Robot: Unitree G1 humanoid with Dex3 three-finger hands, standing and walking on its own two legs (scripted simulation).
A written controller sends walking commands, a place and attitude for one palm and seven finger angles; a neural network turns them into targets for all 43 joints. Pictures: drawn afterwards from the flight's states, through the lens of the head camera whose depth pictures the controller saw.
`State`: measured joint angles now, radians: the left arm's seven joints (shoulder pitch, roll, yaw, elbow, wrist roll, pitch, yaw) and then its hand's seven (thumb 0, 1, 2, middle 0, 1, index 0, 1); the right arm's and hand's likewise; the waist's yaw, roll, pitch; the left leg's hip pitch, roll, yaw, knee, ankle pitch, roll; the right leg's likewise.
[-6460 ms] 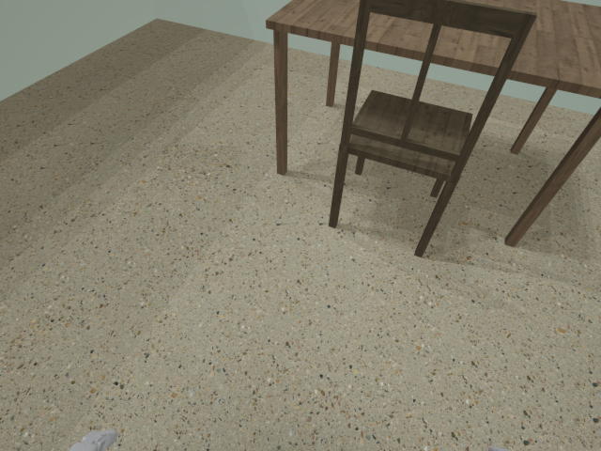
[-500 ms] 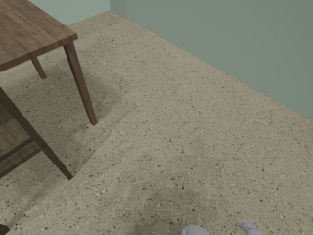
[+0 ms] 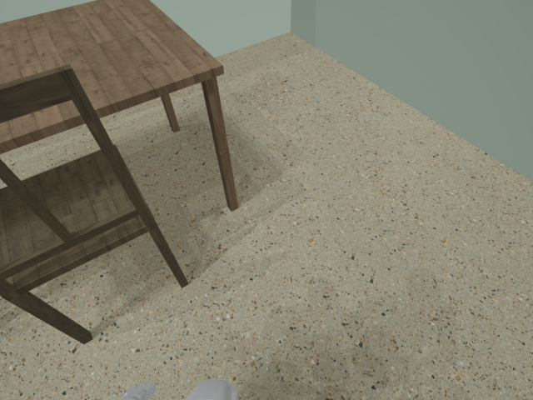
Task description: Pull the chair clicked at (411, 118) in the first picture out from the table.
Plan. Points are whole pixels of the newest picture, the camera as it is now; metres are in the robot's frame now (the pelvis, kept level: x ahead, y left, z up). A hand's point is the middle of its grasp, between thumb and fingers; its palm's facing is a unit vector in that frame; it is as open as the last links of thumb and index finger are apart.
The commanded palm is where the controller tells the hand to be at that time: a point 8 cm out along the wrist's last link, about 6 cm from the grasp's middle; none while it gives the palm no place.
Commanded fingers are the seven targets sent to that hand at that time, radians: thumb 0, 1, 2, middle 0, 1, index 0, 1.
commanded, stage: turn to face it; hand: left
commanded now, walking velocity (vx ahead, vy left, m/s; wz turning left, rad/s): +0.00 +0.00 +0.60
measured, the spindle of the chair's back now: (26, 195) +0.52 +0.55 -0.06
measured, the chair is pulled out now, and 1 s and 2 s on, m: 0.00 0.00 0.00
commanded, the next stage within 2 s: take the last steps up to it in 0.80 s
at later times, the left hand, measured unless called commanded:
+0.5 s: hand out of the picture +0.04 +0.28 -0.16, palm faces +0.29 -0.92 -0.27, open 7.4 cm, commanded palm none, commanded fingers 0.00 0.90 0.90 -0.20 -0.30 -0.20 -0.30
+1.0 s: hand out of the picture -0.08 +0.19 -0.16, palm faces +0.51 -0.83 -0.23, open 7.4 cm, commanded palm none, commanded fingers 0.00 0.90 0.90 -0.20 -0.30 -0.20 -0.30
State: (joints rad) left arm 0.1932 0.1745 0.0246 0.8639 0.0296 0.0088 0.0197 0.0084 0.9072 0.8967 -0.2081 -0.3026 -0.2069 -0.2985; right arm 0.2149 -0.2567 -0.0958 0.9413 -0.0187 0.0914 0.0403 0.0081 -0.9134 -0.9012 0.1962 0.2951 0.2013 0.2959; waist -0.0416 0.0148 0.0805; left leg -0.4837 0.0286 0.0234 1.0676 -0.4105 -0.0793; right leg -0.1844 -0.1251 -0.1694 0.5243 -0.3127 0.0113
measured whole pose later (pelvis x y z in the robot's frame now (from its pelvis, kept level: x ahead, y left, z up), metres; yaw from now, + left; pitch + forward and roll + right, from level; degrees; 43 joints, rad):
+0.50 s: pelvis -0.01 +0.05 +0.00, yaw +16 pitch +0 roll -1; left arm 0.16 0.26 0.07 0.88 0.02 0.05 0.01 0.01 0.91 0.90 -0.20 -0.30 -0.20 -0.30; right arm 0.18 -0.21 -0.05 0.89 -0.02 0.04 0.02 0.00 -0.91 -0.90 0.20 0.30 0.21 0.30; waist -0.02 -0.01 0.07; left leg -0.28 -0.06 -0.05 0.48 -0.20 0.05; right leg -0.44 -0.08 0.00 0.95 -0.42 0.09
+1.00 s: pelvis -0.02 +0.01 +0.00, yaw +29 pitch -1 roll +1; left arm 0.29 0.18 0.03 0.96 0.04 0.00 0.01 0.01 0.91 0.90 -0.21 -0.30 -0.21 -0.30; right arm 0.20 -0.24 -0.07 1.00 -0.02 0.08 0.02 0.01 -0.91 -0.90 0.19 0.29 0.20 0.30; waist 0.02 0.00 0.06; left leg -0.34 0.02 0.00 0.83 -0.45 -0.04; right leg -0.19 -0.10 -0.15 0.47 -0.26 0.00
